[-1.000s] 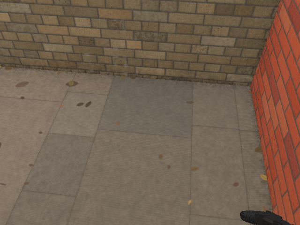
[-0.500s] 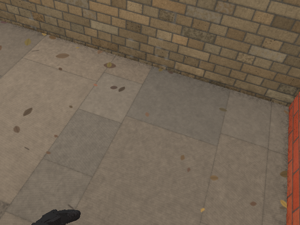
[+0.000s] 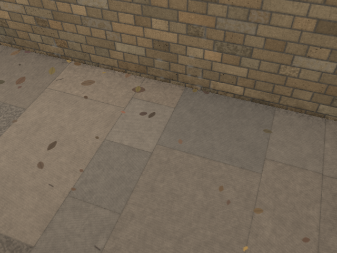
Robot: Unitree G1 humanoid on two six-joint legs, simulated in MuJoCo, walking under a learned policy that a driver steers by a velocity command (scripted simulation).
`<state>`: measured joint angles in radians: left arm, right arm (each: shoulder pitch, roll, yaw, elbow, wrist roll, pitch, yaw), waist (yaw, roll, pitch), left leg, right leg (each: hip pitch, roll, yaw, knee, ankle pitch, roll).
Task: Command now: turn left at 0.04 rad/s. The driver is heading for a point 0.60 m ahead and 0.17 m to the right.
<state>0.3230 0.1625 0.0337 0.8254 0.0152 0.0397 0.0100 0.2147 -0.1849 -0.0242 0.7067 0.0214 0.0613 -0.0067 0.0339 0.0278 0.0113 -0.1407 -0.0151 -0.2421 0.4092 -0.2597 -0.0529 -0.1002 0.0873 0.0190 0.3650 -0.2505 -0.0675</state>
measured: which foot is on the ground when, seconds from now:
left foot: down 0.00-1.00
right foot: down 0.00-0.60, up 0.62-1.00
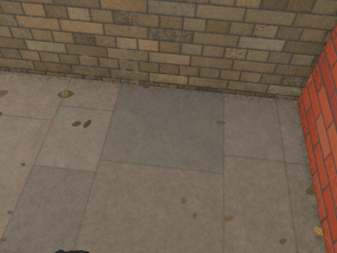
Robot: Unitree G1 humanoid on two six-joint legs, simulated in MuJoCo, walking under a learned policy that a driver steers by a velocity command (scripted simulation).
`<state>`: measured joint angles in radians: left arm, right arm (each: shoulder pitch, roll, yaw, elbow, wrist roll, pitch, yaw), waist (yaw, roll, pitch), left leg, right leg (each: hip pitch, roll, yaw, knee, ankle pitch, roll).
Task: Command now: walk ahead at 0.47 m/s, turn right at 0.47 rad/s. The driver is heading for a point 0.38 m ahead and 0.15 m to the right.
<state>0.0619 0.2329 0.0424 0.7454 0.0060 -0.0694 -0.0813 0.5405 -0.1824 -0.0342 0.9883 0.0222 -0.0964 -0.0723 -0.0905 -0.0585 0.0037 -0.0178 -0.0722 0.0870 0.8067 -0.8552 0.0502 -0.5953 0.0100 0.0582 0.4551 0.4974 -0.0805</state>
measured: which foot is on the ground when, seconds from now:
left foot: down 0.00-0.08, up 0.10-0.40, down 0.42-1.00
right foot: up 0.00-0.04, down 0.06-0.46, up 0.48-0.72, down 0.74-1.00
